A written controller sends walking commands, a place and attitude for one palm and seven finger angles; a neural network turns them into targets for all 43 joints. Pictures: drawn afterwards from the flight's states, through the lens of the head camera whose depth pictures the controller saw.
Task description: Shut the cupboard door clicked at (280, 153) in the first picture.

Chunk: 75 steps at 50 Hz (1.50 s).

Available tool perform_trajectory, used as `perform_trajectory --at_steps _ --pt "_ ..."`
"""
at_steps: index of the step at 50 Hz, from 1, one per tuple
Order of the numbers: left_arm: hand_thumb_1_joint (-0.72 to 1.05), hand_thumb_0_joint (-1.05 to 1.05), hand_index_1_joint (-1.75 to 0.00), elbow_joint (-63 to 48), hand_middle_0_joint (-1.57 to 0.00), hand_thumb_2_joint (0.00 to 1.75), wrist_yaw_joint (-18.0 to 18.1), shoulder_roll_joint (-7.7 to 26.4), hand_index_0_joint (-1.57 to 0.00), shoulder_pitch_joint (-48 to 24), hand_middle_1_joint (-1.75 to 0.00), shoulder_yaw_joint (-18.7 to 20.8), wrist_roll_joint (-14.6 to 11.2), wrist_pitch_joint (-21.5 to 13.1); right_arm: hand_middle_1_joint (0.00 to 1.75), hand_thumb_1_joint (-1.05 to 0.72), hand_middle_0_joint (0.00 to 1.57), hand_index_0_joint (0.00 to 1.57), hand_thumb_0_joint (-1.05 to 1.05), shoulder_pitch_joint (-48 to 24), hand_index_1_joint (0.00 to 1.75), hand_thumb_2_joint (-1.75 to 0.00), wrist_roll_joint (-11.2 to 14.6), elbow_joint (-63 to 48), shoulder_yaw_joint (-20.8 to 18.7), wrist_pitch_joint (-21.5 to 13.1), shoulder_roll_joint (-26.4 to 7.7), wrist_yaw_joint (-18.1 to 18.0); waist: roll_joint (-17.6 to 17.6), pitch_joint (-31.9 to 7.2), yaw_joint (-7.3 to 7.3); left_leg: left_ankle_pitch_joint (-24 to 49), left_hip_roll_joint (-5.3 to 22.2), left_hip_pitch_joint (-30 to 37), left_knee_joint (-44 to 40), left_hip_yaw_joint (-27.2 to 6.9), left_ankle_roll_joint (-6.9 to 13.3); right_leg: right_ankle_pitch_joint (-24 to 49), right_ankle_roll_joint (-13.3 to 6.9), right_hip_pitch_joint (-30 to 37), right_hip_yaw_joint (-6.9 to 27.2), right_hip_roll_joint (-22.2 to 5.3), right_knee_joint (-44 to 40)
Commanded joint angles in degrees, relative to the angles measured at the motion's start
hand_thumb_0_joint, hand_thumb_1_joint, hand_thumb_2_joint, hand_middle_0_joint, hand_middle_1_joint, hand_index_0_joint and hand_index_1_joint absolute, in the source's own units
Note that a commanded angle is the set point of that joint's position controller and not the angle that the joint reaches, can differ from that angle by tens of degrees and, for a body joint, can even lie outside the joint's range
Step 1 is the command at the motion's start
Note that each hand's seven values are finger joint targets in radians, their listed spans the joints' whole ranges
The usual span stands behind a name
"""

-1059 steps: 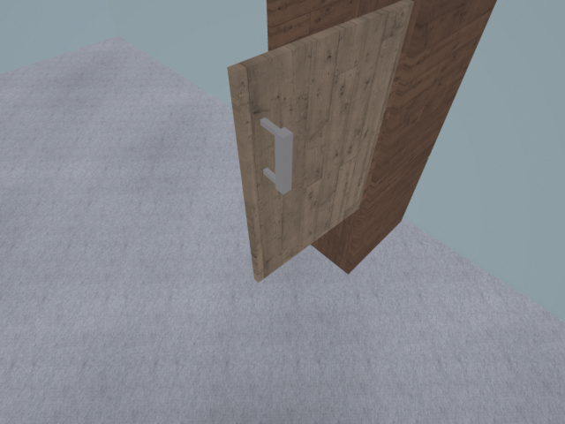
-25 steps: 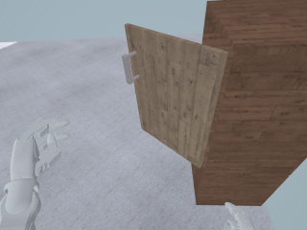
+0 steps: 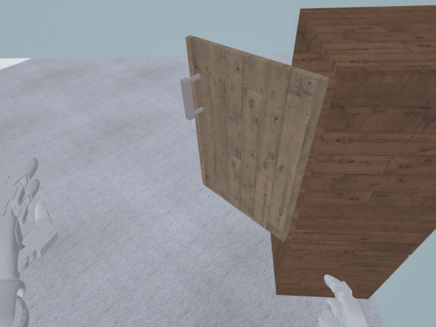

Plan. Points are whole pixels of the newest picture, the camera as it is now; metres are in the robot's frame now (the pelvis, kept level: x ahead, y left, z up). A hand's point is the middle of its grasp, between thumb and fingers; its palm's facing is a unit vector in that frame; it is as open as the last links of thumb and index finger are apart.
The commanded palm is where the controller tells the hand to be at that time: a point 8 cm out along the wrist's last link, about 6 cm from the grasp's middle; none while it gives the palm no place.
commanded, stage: draw the hand back to the body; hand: left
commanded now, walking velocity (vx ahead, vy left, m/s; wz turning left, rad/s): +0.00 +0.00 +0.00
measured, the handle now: (193, 97) +0.70 +0.17 +0.09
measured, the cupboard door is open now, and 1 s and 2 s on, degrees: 50 50 50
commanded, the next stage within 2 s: step back with the hand held close in 0.04 s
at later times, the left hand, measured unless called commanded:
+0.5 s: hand (40, 240) +0.18 +0.28 +0.15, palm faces +0.39 -0.77 -0.51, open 7.4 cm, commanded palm +0.12 +0.32 +0.17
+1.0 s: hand out of the picture +0.12 +0.29 +0.16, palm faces +0.48 -0.73 -0.49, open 7.4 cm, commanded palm +0.05 +0.32 +0.17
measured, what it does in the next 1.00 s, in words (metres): shifts its weight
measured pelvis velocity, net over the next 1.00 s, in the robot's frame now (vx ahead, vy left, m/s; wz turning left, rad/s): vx -0.08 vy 0.01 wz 0.03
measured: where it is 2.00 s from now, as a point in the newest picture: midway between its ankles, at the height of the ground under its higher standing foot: outside the picture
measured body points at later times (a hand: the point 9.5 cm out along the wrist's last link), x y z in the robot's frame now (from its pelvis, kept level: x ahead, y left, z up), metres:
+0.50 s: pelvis -0.02 +0.02 -0.01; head -0.01 +0.01 +0.44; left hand +0.15 +0.32 +0.18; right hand +0.15 -0.24 -0.10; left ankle -0.04 +0.09 -0.74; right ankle +0.02 -0.12 -0.74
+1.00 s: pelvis -0.08 +0.01 -0.02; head -0.08 +0.03 +0.43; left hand +0.08 +0.33 +0.19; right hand +0.07 -0.24 -0.10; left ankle -0.04 +0.09 -0.74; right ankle -0.04 -0.12 -0.74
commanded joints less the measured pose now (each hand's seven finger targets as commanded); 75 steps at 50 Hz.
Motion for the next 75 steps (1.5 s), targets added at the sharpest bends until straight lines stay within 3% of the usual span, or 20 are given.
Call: perform_trajectory --at_steps 1,8,9,10,15,23,27,32,35,39,42,46,50,55,60,62,65,68,71,75 --pt "0.9 0.0 -0.3 -13.4 -0.2 0.9 0.8 12.6 -0.2 -5.1 -0.3 8.3 -0.1 -3.8 0.3 -0.9 0.2 0.2 0.0 -6.9 0.3 -0.9 0.2 -8.6 -2.0 -3.2 -5.4 -0.5 1.2 -2.2 -0.28 13.3 2.6 -7.9 -5.0 -0.3 -2.3 5.3 -0.9 6.1 0.0 -0.6 -2.4" --pt "0.9 0.0 -0.3 -12.0 -0.2 0.9 0.6 11.8 -0.2 -4.8 -0.3 7.9 -0.5 -3.7 0.3 -0.9 0.2 0.2 0.0 -6.7 0.3 -0.9 0.3 -8.9 -2.2 -2.7 -5.3 -0.4 -1.8 -1.4 -0.51 11.3 2.7 -8.0 -5.2 0.2 -1.8 3.6 -0.6 5.1 0.2 -0.7 -3.1" --pt "0.9 0.0 -0.3 -15.6 -0.2 0.9 1.2 18.5 -0.2 -10.6 -0.3 14.7 -0.3 -6.0 0.3 -0.9 0.2 0.2 0.0 -6.0 0.3 -0.9 0.7 -11.0 -3.3 -1.4 -7.9 -0.1 -0.9 0.6 -2.6 5.7 3.9 -14.7 -2.3 -1.8 -0.1 4.9 -1.4 2.3 6.7 -4.0 -4.8" --pt "0.9 0.0 -0.3 -10.8 -0.2 0.9 0.8 14.0 -0.2 -3.8 -0.3 11.3 -0.5 -6.3 0.3 -0.9 0.2 0.2 0.0 -5.0 0.3 -0.9 0.5 -9.9 -3.5 -0.7 -7.1 -0.1 -3.8 -0.8 -2.97 5.5 3.6 -13.5 0.2 -2.1 0.0 4.7 -2.3 0.6 8.0 -6.5 -5.5" --pt "0.9 0.0 -0.3 -14.8 -0.2 0.9 1.4 13.7 -0.2 3.4 -0.3 10.7 -0.5 -7.7 0.3 -0.9 0.2 0.2 0.0 -4.2 0.3 -0.9 0.8 -10.7 -4.7 1.8 -7.3 0.4 -5.4 -9.1 -3.8 10.9 3.7 -14.5 7.0 -2.9 -1.4 15.6 -5.3 1.4 9.9 -11.6 -0.3" --pt "0.9 0.0 -0.3 -20.0 -0.2 0.9 2.1 16.7 -0.2 5.5 -0.3 14.0 -0.8 -7.5 0.3 -0.9 0.2 0.2 0.0 -4.8 0.3 -0.9 0.8 -13.5 -5.1 4.3 -8.1 -1.4 1.5 -12.1 -3.35 36.3 9.5 -15.3 1.8 -6.2 -3.0 19.3 -0.2 1.0 2.9 -3.9 13.4" --pt "0.9 0.0 -0.3 -19.8 -0.2 0.9 1.9 15.6 -0.2 4.7 -0.3 13.5 -0.4 -7.8 0.3 -0.9 0.2 0.2 0.0 -4.4 0.3 -0.9 0.3 -13.9 -5.2 3.9 -8.3 -1.3 2.0 -8.8 -3.25 23.8 12.0 -22.6 -2.0 -8.2 -0.4 8.3 0.5 1.6 3.1 -2.2 16.1" --pt "0.9 0.0 -0.3 -16.5 -0.2 0.9 2.2 14.8 -0.2 2.5 -0.3 13.3 1.1 -8.3 0.3 -0.9 0.2 0.2 0.0 -3.9 0.3 -0.9 0.4 -14.2 -4.9 3.8 -8.5 -1.3 -1.2 -3.9 -4.05 -4.7 10.2 -38.3 -2.7 -8.5 2.5 10.9 0.1 6.8 6.8 -3.8 15.0" --pt "0.9 0.0 -0.3 -17.0 -0.2 0.9 2.5 15.3 -0.2 1.8 -0.3 13.5 1.6 -8.8 0.3 -0.9 0.2 0.2 0.0 -3.2 0.3 -0.9 0.7 -14.5 -4.9 3.7 -8.4 -1.0 -4.5 -3.9 -4.38 -14.9 6.9 -39.5 1.8 -6.6 2.6 4.8 -1.2 3.7 11.3 -6.2 9.8" --pt "0.9 0.0 -0.3 -19.7 -0.2 0.9 3.3 16.8 -0.2 2.6 -0.3 13.9 1.3 -10.0 0.3 -0.9 0.2 0.2 0.0 -3.1 0.3 -0.9 0.6 -14.0 -4.6 3.2 -7.5 -0.3 -8.3 -4.7 -4.7 -13.3 4.3 -30.2 9.6 -5.0 1.1 -10.0 -4.2 -8.3 16.6 -11.3 -0.5" --pt "0.9 0.0 -0.3 -22.7 -0.2 0.9 4.0 17.4 -0.2 2.9 -0.3 14.6 1.3 -11.1 0.3 -0.9 0.2 0.2 0.0 -3.0 0.3 -0.9 0.4 -13.6 -4.2 2.2 -7.8 -0.7 -2.8 -6.0 -5.06 -12.8 5.9 -28.3 3.8 -6.4 1.5 -10.1 -2.1 -8.6 10.4 -7.7 2.5" --pt "0.9 0.0 -0.3 -21.7 -0.2 0.9 3.9 16.5 -0.2 1.6 -0.3 15.4 2.8 -12.3 0.3 -0.9 0.2 0.2 0.0 -3.6 0.3 -0.9 0.1 -13.6 -4.5 0.0 -9.0 -1.7 10.3 -4.9 -4.08 -23.3 15.0 -46.5 -11.5 -16.1 5.3 2.1 1.8 8.7 2.8 2.3 22.6" --pt "0.9 0.0 -0.3 -18.7 -0.2 0.9 2.8 15.1 -0.2 3.0 -0.3 14.4 2.1 -12.7 0.3 -0.9 0.2 0.2 0.0 -2.7 0.3 -0.9 -0.4 -12.0 -5.0 -1.1 -8.7 -1.4 1.1 -4.5 -3.99 -4.0 12.0 -40.2 -2.4 -11.1 3.8 11.2 0.7 6.0 6.4 0.9 16.3" --pt "0.9 0.0 -0.3 -20.4 -0.2 0.9 2.4 15.7 -0.2 2.7 -0.3 13.0 1.3 -12.6 0.3 -0.9 0.2 0.2 0.0 -3.3 0.3 -0.9 0.0 -11.3 -5.0 -0.8 -8.2 -0.4 -1.2 -12.3 -4.13 6.7 8.6 -30.2 4.6 -5.6 1.2 19.9 -0.5 2.8 11.0 -3.3 12.7" --pt "0.9 0.0 -0.3 -21.8 -0.2 0.9 2.8 19.1 -0.2 5.9 -0.3 16.1 0.7 -12.8 0.3 -0.9 0.2 0.2 0.0 -4.1 0.3 -0.9 0.4 -12.0 -5.0 1.1 -6.7 0.2 -9.0 -9.7 -4.73 -9.0 3.4 -28.3 12.8 -2.8 -0.8 -1.0 -4.5 -8.5 19.7 -11.2 -0.9" --pt "0.9 0.0 -0.3 -21.5 -0.2 0.9 3.7 19.7 -0.2 6.6 -0.3 16.8 0.7 -12.5 0.3 -0.9 0.2 0.2 0.0 -4.0 0.3 -0.9 0.1 -11.6 -4.7 1.9 -5.7 0.1 -9.9 -8.4 -5.04 -6.7 3.0 -22.6 15.4 -2.7 -1.6 -6.8 -5.6 -16.3 18.9 -13.1 -4.5" --pt "0.9 0.0 -0.3 -21.8 -0.2 0.9 4.5 19.2 -0.2 6.2 -0.3 16.3 0.7 -12.7 0.3 -0.9 0.2 0.2 0.0 -3.6 0.3 -0.9 0.1 -11.5 -4.7 2.2 -6.8 -0.3 -4.5 -6.9 -5.95 -8.3 5.4 -19.7 8.3 -5.3 -0.2 -11.2 -2.5 -20.8 11.8 -7.8 -2.2" --pt "0.9 0.0 -0.3 -22.7 -0.2 0.9 4.0 17.0 -0.2 4.1 -0.3 16.5 1.9 -13.8 0.3 -0.9 0.2 0.2 0.0 -5.1 0.3 -0.9 0.1 -12.4 -5.1 -0.1 -9.2 -1.4 15.0 -6.9 -4.89 -31.3 19.8 -44.6 -16.6 -20.5 5.8 -6.4 2.1 2.8 2.1 5.9 25.9" --pt "0.9 0.0 -0.3 -20.5 -0.2 0.9 3.0 17.0 -0.2 3.2 -0.3 16.1 1.6 -13.5 0.3 -0.9 0.2 0.2 0.0 -5.5 0.3 -0.9 -0.1 -11.1 -6.2 -2.3 -8.4 -1.0 6.6 -8.3 -3.93 -21.5 21.7 -37.7 -13.2 -16.7 6.0 -12.4 1.6 -0.6 4.1 5.8 32.4" --pt "0.9 0.0 -0.3 -20.6 -0.2 0.9 2.9 13.9 -0.2 4.3 -0.3 11.3 -0.7 -12.7 0.3 -0.9 0.2 0.2 0.0 -5.3 0.3 -0.9 -0.4 -7.9 -5.0 -3.9 -6.5 0.1 8.6 -7.8 -3.72 -14.2 19.2 -23.0 -14.0 -9.9 1.8 -19.6 0.1 -7.4 0.4 4.3 17.7"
